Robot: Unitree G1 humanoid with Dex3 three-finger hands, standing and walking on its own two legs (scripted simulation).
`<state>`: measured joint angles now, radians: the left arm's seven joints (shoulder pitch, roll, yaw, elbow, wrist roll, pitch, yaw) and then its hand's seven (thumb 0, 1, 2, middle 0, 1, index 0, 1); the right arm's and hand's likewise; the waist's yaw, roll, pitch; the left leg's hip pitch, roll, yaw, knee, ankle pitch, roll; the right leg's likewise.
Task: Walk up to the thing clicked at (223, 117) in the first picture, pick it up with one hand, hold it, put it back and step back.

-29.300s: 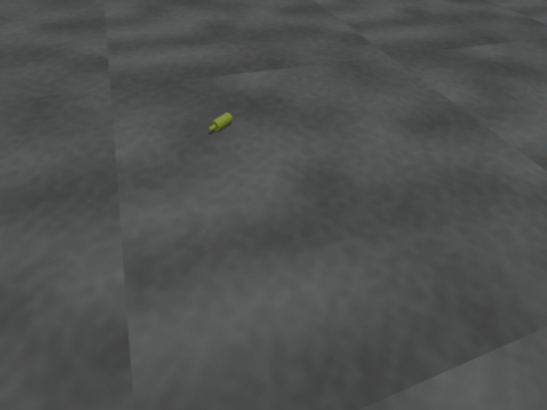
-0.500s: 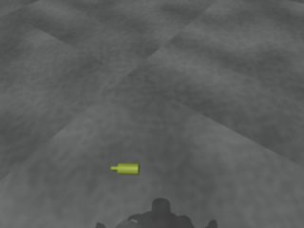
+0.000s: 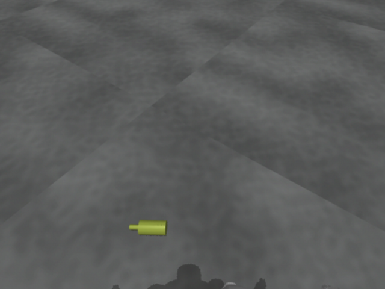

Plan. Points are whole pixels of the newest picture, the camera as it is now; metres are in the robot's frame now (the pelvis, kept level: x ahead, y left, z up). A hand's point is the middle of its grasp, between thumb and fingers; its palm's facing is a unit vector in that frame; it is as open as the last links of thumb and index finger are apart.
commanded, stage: walk up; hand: left
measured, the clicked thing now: (148, 227) +0.50 +0.24 -0.71
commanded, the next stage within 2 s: none
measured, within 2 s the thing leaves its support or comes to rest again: neither
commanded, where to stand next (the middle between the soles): +0.15 +0.01 m, yaw -1 degrees
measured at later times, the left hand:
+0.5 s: hand out of the picture +0.06 +0.32 -0.15, palm faces -0.08 -0.93 -0.37, open 7.4 cm
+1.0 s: hand out of the picture +0.09 +0.32 -0.15, palm faces -0.11 -0.92 -0.37, open 7.4 cm
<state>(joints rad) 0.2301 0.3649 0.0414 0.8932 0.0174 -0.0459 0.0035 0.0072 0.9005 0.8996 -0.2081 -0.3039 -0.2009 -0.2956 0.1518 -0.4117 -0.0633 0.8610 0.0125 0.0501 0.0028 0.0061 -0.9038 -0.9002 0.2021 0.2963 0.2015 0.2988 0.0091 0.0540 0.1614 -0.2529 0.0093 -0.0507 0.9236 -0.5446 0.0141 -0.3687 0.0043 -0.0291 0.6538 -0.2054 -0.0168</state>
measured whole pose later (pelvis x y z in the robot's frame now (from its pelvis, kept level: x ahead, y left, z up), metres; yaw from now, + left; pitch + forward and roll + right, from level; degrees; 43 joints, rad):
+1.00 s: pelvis -0.02 +0.06 +0.00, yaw -8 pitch -4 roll +0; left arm 0.20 0.42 0.04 0.91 -0.01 0.02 0.00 0.01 0.90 0.90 -0.21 -0.30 -0.20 -0.30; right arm 0.18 -0.35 -0.03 0.92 -0.02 -0.03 0.01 0.01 -0.90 -0.90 0.20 0.30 0.20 0.30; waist 0.02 -0.03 0.13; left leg -0.37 0.01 0.04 0.64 -0.20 0.02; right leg -0.26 0.00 0.09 0.81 -0.51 -0.01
